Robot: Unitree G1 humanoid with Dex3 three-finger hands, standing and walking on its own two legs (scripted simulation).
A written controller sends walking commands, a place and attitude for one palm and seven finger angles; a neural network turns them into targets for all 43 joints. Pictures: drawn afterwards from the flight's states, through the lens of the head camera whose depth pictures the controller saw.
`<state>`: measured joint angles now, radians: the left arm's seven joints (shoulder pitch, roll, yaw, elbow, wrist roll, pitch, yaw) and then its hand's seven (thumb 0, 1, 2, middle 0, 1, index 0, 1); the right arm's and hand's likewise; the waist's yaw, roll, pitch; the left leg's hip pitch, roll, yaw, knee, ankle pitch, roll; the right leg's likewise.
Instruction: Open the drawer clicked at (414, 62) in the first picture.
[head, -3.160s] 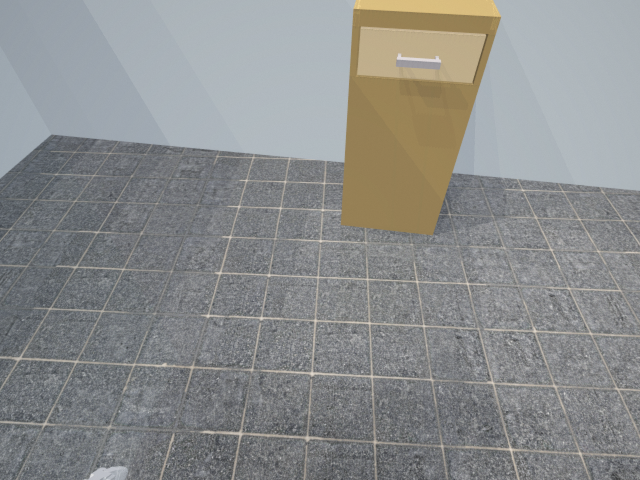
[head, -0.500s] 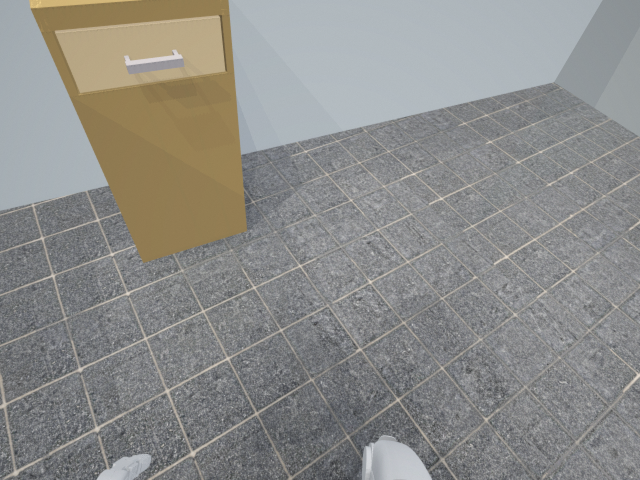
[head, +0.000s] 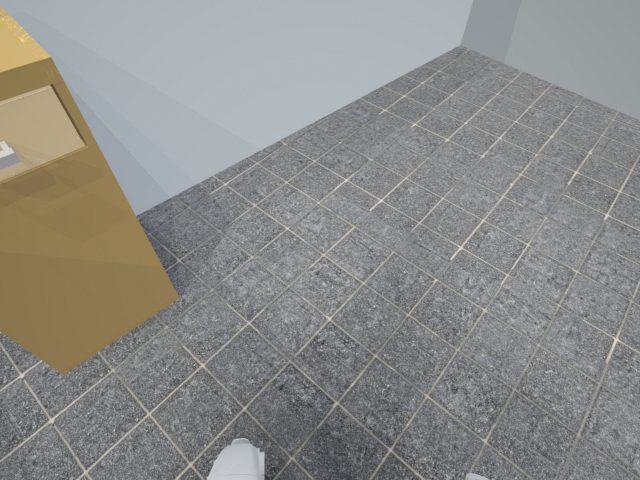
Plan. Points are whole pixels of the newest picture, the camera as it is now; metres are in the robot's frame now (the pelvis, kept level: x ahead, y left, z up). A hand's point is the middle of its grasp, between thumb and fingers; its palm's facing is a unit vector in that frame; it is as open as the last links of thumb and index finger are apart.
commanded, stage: walk to a spot facing it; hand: left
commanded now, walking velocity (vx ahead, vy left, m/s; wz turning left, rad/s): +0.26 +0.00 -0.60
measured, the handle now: out of the picture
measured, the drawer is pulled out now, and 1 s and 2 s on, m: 0.00 0.00 0.00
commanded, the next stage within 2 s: turn to face it in 0.60 s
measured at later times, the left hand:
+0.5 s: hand (200, 375) +0.29 +0.22 -0.16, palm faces -0.26 -0.95 -0.17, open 7.4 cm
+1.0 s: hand (257, 333) +0.37 +0.14 -0.17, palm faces -0.36 -0.92 -0.15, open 7.4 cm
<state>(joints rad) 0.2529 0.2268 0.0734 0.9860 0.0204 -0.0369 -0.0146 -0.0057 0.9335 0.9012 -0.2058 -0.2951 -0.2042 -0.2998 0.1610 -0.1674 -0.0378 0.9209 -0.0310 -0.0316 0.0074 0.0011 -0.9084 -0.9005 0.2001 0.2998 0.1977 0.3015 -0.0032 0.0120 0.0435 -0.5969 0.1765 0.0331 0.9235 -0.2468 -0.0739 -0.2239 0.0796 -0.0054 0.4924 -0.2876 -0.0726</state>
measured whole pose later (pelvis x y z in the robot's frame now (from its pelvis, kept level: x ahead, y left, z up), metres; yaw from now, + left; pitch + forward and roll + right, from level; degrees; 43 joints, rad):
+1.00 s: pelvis +0.20 +0.03 -0.01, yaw -23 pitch -1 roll -1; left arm 0.14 0.16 0.03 0.95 0.01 0.04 0.01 0.01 0.90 0.90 -0.20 -0.30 -0.20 -0.30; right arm 0.28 -0.15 -0.02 1.01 -0.03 0.02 -0.01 0.00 -0.92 -0.90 0.20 0.30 0.20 0.30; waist -0.03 -0.01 0.01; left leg -0.31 0.06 0.06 0.65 -0.32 0.01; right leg -0.29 -0.04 -0.11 0.63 -0.34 0.01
